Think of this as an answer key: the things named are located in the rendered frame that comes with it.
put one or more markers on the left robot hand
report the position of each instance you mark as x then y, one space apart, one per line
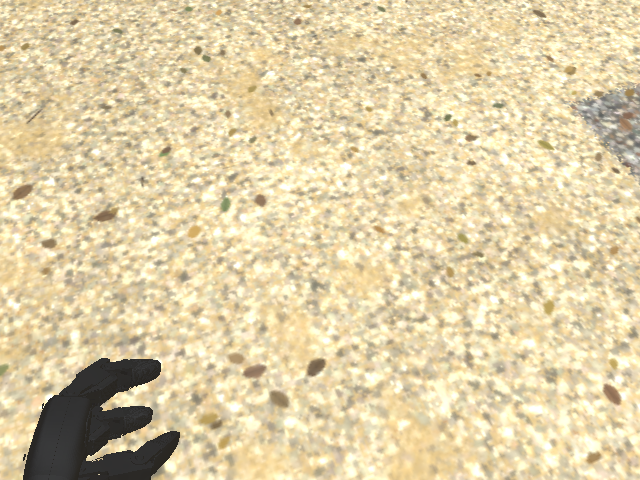
72 426

